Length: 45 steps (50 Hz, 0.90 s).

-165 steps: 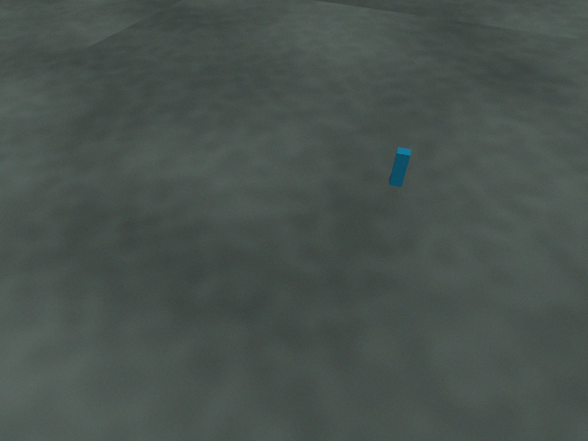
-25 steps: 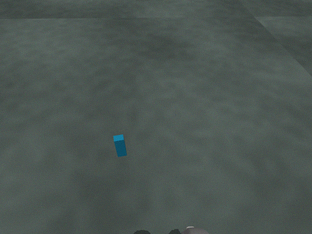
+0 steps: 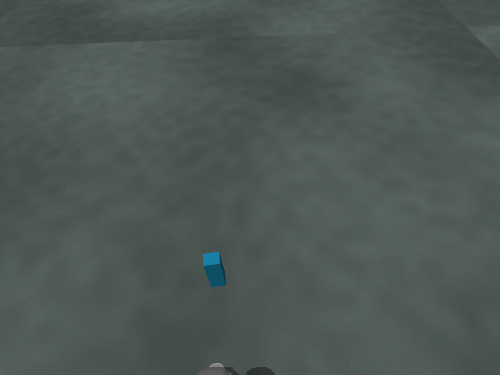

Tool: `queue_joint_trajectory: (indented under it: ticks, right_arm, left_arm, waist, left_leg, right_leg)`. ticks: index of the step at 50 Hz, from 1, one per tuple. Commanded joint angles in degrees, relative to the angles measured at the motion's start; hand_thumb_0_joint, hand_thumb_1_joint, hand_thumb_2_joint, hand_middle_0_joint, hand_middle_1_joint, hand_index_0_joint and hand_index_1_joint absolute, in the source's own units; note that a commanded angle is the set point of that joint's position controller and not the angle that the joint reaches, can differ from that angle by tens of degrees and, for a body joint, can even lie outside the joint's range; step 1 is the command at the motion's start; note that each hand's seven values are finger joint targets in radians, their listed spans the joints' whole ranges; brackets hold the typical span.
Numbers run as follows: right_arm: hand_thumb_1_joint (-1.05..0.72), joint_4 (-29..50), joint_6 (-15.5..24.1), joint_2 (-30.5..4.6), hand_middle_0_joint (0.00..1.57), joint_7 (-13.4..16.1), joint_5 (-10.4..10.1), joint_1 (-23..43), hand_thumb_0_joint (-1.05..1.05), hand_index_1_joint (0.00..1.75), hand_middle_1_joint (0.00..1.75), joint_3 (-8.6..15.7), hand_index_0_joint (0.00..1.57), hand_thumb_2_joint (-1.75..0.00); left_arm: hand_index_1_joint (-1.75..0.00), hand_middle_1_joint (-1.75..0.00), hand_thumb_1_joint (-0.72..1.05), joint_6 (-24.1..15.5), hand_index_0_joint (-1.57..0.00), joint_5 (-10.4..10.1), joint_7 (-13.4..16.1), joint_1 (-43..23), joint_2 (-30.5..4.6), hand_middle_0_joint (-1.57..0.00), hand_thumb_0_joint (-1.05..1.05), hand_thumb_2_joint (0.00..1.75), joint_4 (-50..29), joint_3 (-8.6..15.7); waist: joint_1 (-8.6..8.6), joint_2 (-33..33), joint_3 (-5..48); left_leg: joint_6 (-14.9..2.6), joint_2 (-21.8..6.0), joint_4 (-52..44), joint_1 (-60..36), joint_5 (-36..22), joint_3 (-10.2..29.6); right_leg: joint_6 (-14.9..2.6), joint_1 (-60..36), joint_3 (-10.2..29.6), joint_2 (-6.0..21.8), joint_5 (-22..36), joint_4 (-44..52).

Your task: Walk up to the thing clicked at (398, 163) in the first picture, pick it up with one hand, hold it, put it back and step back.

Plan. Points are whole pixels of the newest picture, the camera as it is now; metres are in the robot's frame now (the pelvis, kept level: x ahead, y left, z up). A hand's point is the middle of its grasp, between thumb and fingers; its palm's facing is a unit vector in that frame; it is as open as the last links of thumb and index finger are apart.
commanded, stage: walk up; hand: left
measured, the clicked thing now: (215, 270) +0.61 +0.22 -0.67
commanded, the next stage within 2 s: none
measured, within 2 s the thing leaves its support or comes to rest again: neither
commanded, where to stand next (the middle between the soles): +0.28 +0.02 m, yaw -1 degrees
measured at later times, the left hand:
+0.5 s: hand (124, 333) +0.24 +0.28 -0.14, palm faces -0.04 -0.90 -0.44, open 7.3 cm
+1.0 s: hand (141, 303) +0.30 +0.27 -0.16, palm faces -0.02 -0.94 -0.33, open 7.3 cm
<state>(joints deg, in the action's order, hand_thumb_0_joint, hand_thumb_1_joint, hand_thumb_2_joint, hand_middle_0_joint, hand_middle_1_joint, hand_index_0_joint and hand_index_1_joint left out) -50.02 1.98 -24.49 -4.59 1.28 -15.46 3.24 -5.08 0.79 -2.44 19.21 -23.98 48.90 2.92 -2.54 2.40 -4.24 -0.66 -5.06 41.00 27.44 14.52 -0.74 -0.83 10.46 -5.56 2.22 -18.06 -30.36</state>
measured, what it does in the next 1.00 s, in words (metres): walks ahead: left foot, then right foot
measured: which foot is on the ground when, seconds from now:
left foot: up 0.00-0.04, down 0.06-0.48, up 0.50-0.74, down 0.76-1.00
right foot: down 0.00-0.10, up 0.12-0.44, down 0.46-1.00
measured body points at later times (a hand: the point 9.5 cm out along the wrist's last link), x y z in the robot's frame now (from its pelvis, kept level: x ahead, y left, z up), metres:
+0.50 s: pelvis +0.16 +0.00 -0.02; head +0.19 -0.02 +0.43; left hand +0.24 +0.33 -0.11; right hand +0.21 -0.32 -0.14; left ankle +0.13 +0.14 -0.72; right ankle +0.25 -0.11 -0.73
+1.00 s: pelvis +0.22 +0.02 +0.00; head +0.24 +0.03 +0.44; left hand +0.30 +0.32 -0.14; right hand +0.31 -0.28 -0.13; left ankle +0.26 +0.15 -0.73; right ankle +0.25 -0.11 -0.73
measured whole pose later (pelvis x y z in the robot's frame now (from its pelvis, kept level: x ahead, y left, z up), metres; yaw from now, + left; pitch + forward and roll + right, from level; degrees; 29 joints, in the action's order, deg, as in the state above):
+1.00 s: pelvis +0.22 +0.02 +0.00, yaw +0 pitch -2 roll +0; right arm -59.6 0.5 -20.9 -1.1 0.0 -7.2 -0.7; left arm -1.2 -0.3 -0.6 7.9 -21.0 59.9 -0.2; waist -0.8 -0.4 -4.1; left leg 1.3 -2.8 34.3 17.3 14.8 -0.6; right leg 0.7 15.9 -2.5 1.8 -15.5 -33.6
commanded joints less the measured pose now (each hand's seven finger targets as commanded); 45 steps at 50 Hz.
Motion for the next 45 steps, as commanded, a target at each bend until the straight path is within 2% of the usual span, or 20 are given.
queue_joint_trajectory:
  ticks: [1, 3, 4, 5, 6, 10, 16, 21, 22, 23, 24, 25, 28, 32, 35, 37, 39, 40, 43, 45]
  right_arm:
    - [-0.9, 4.1, 2.5, -9.3, 0.2, 0.1, -0.2, 0.1, 0.0, 0.3, 0.3, 3.7, 0.2, -0.9]
    - [-0.9, 1.5, 2.9, -11.7, 0.2, 1.0, 0.1, -7.0, 0.0, 0.3, 0.3, 4.8, 0.2, -0.9]
    - [-0.9, 0.9, 3.3, -16.1, 0.2, 1.8, 0.5, -12.8, 0.0, 0.3, 0.3, 6.1, 0.2, -0.9]
    - [-0.9, 2.6, 3.5, -20.4, 0.2, 2.2, -0.1, -13.7, 0.0, 0.3, 0.3, 6.9, 0.2, -0.9]
    - [-0.9, 2.9, 3.1, -20.3, 0.2, 2.2, -1.5, -11.3, 0.0, 0.3, 0.3, 7.0, 0.2, -0.9]
    - [-0.9, 4.9, 3.4, -14.5, 0.2, 2.9, -1.5, -2.4, 0.0, 0.3, 0.3, 4.2, 0.2, -0.9]
    - [-0.9, 6.1, 3.1, -15.4, 0.2, 2.5, -0.8, -2.1, 0.0, 0.3, 0.3, 4.2, 0.2, -0.9]
    - [-0.9, 6.5, 1.3, -10.8, 0.2, 3.1, -1.5, 0.7, 0.0, 0.3, 0.3, 1.9, 0.2, -0.9]
    - [-0.9, 6.4, 1.1, -7.9, 0.2, 3.4, -1.9, -0.9, 0.0, 0.3, 0.3, 0.8, 0.2, -0.9]
    - [-0.9, 7.6, 1.3, -5.9, 0.2, 3.3, -2.0, -2.3, 0.0, 0.3, 0.3, 0.1, 0.2, -0.9]
    - [-0.9, 6.7, 0.3, -9.2, 0.2, 4.0, -1.6, -1.8, 0.0, 0.3, 0.3, 1.1, 0.2, -0.9]
    - [-0.9, 5.3, -0.2, -11.8, 0.2, 4.7, -1.1, -1.3, 0.0, 0.3, 0.3, 2.2, 0.2, -0.9]
    - [-0.9, 2.0, -0.3, -10.9, 0.2, 4.5, -1.6, -3.6, 0.0, 0.3, 0.3, 2.0, 0.2, -0.9]
    - [-0.9, -0.5, -0.9, -8.1, 0.2, 4.0, -1.0, -3.6, 0.0, 0.3, 0.3, 1.5, 0.2, -0.9]
    - [-0.9, -1.9, -0.6, -7.7, 0.2, 4.3, -1.1, -1.2, 0.0, 0.3, 0.3, 1.4, 0.2, -0.9]
    - [-0.9, -3.0, 0.0, -8.5, 0.2, 4.8, -0.7, -2.0, 0.0, 0.3, 0.3, 1.7, 0.2, -0.9]
    - [-0.9, -0.9, 0.6, -13.4, 0.2, 4.9, -0.5, 5.3, 0.0, 0.3, 0.3, 2.0, 0.2, -0.9]
    - [-0.9, -1.3, 0.5, -14.1, 0.2, 4.5, -1.3, 8.0, 0.0, 0.3, 0.3, 1.6, 0.2, -0.9]
    - [-0.9, -3.5, -0.3, -9.9, 0.2, 4.3, -1.4, 9.9, 0.0, 0.3, 0.3, -0.2, 0.2, -0.9]
    - [-0.9, -5.3, -0.3, -10.2, 0.2, 4.2, -1.5, 9.5, 0.0, 0.3, 0.3, -0.5, 0.2, -0.9]
  left_arm:
    - [-0.3, -0.3, 0.9, -1.0, -0.2, -0.5, 1.0, -1.8, -16.4, -0.2, 0.0, 0.9, -4.5, 4.2]
    - [-0.3, -0.3, 0.9, -0.6, -0.2, -0.3, 1.1, -0.7, -13.3, -0.2, 0.0, 0.9, -4.6, 2.8]
    - [-0.3, -0.3, 0.9, -0.6, -0.2, -0.6, 1.0, 1.2, -9.4, -0.2, 0.0, 0.9, -5.2, 1.5]
    - [-0.3, -0.3, 0.9, -0.3, -0.2, -1.3, 1.4, 1.2, -8.9, -0.2, 0.0, 0.9, -5.4, 1.7]
    - [-0.3, -0.3, 0.9, 0.2, -0.2, -0.5, 2.4, -1.6, -13.9, -0.2, 0.0, 0.9, -4.3, 2.5]
    - [-0.3, -0.3, 0.9, 0.7, -0.2, -1.0, 1.2, 4.0, -13.1, -0.2, 0.0, 0.9, 0.2, 2.6]
    - [-0.3, -0.3, 0.9, 0.7, -0.2, -0.1, 0.0, -0.7, -10.9, -0.2, 0.0, 0.9, -1.0, 2.8]
    - [-0.3, -0.3, 0.9, -0.4, -0.2, 0.2, 1.9, 2.5, -9.7, -0.2, 0.0, 0.9, 1.9, 2.9]
    - [-0.3, -0.3, 0.9, -0.8, -0.2, 0.4, 2.4, 3.7, -11.8, -0.2, 0.0, 0.9, 2.0, 3.4]
    - [-0.3, -0.3, 0.9, -1.3, -0.2, 0.7, 2.7, 6.6, -17.0, -0.2, 0.0, 0.9, 1.1, 4.9]
    - [-0.3, -0.3, 0.9, -1.0, -0.2, -0.2, 2.6, 5.2, -20.1, -0.2, 0.0, 0.9, 0.7, 5.1]
    - [-0.3, -0.3, 0.9, -0.5, -0.2, -0.6, 2.7, 3.2, -19.4, -0.2, 0.0, 0.9, -0.3, 5.0]
    - [-0.3, -0.3, 0.9, 0.0, -0.2, -0.5, 3.3, -1.8, -15.4, -0.2, 0.0, 0.9, -1.3, 3.5]
    - [-0.3, -0.3, 0.9, 0.4, -0.2, 0.4, 3.3, -4.5, -13.5, -0.2, 0.0, 0.9, -1.5, 2.5]
    - [-0.3, -0.3, 0.9, 1.3, -0.2, -0.4, 3.4, -7.1, -13.1, -0.2, 0.0, 0.9, -1.0, 2.0]
    - [-0.3, -0.3, 0.9, 2.1, -0.2, -1.1, 3.3, -8.9, -11.3, -0.2, 0.0, 0.9, -0.9, 1.2]
    - [-0.3, -0.3, 0.9, 2.7, -0.2, -2.1, 3.2, -6.6, -7.7, -0.2, 0.0, 0.9, 0.1, 0.0]
    - [-0.3, -0.3, 0.9, 3.1, -0.2, -1.9, 3.5, -6.4, -9.7, -0.2, 0.0, 0.9, 2.7, 0.6]
    - [-0.3, -0.3, 0.9, 2.6, -0.2, -0.9, 3.1, -9.5, -10.7, -0.2, 0.0, 0.9, 5.4, 0.7]
    - [-0.3, -0.3, 0.9, 2.4, -0.2, -1.1, 2.9, -11.4, -11.6, -0.2, 0.0, 0.9, 6.1, 0.4]
  waist:
    - [2.73, -8.4, 1.9]
    - [6.62, -1.3, 5.7]
    - [9.12, 11.2, 9.0]
    - [8.93, 15.9, 7.8]
    - [8.07, 7.8, 4.9]
    - [2.31, 6.6, 0.5]
    - [3.73, 8.6, -0.2]
    - [-0.11, 1.8, 4.0]
    - [-1.1, -4.4, 6.2]
    - [-1.64, -16.9, 9.6]
    - [-1.64, -15.1, 7.9]
    - [-0.98, -10.3, 4.7]
    - [1.63, -10.1, 3.4]
    - [2.34, -13.1, 5.0]
    - [2.71, -11.8, 6.7]
    - [4.26, -9.0, 7.0]
    - [0.7, 2.9, 6.0]
    - [0.24, 3.9, 5.5]
    - [0.94, 1.4, 3.1]
    - [2.05, 2.7, 3.4]
  left_leg:
    - [-0.65, 2.2, -8.5, -11.7, -3.5, -4.2]
    - [-2.03, 4.8, -10.0, -24.9, 0.8, -4.5]
    - [-5.79, -4.6, -17.6, -32.2, 11.7, 11.2]
    - [-12.21, -18.2, -27.0, -35.4, 14.5, 37.3]
    - [-16.01, -20.5, -25.8, -28.3, 13.4, 37.9]
    - [-11.4, -11.3, -24.6, -15.6, 1.8, 13.2]
    - [-13.49, -10.7, -24.8, -12.5, 4.6, 9.1]
    - [-8.07, -5.9, -7.7, -6.3, -12.3, 1.7]
    - [-5.6, -3.0, 0.4, -4.3, -8.9, -0.8]
    - [-2.73, 2.8, 15.5, 2.3, 4.6, -4.3]
    - [-1.9, 5.5, 20.6, 7.0, 20.2, -1.0]
    - [-1.73, 3.0, 24.4, 7.6, 21.3, 2.9]
    - [-1.19, 0.4, 18.6, 5.3, 13.7, 3.1]
    - [0.03, 1.4, 6.5, -4.9, 8.3, 0.0]
    - [-0.1, 2.9, -1.6, -12.7, 1.8, -1.8]
    - [-1.29, 2.8, -10.1, -17.8, -6.3, -0.4]
    - [-6.16, -9.8, -17.4, -12.4, -4.6, 17.2]
    - [-8.87, -10.8, -17.1, -5.9, -0.9, 17.1]
    - [-2.61, -3.4, -14.9, -4.2, 3.8, 9.0]
    - [-2.05, -2.1, -15.0, -9.5, 3.7, 7.4]
  right_leg:
    - [-9.64, 6.7, 8.7, 12.2, 2.9, 7.2]
    - [-7.29, 12.4, 4.9, 8.6, 10.1, -7.4]
    - [-3.88, 19.4, 1.0, 3.9, 9.2, -26.1]
    - [-1.68, 32.1, 1.4, -4.7, -11.8, -34.4]
    - [-2.28, 31.4, 8.5, -0.1, -14.1, -38.6]
    - [-1.29, 22.4, 7.9, 4.5, -2.8, -29.7]
    - [0.36, 16.9, 4.2, 3.7, 1.6, -13.7]
    - [-0.33, -1.6, 1.4, -1.9, 11.2, -1.6]
    - [-1.63, -6.4, 5.6, 0.3, 10.9, 2.6]
    - [-6.35, -11.4, 25.5, 13.4, 8.6, 8.8]
    - [-14.58, -9.1, 39.1, 22.1, 5.9, 12.7]
    - [-16.93, -5.2, 39.5, 22.8, 4.0, 11.6]
    - [-12.38, -0.6, 23.4, 14.8, 7.5, 9.2]
    - [-10.56, 6.4, 13.9, 10.9, 18.7, 6.0]
    - [-9.7, 9.8, 12.1, 11.0, 22.3, 0.9]
    - [-6.48, 13.4, 11.9, 9.9, 17.4, -3.6]
    - [-0.88, 13.2, 7.1, 1.5, -0.4, -7.4]
    - [-0.81, 4.9, 5.8, 0.1, -5.9, -7.8]
    - [-2.1, 3.5, 10.4, 4.1, -1.0, 1.7]
    - [-2.54, 6.9, 11.5, 5.5, 1.9, 3.0]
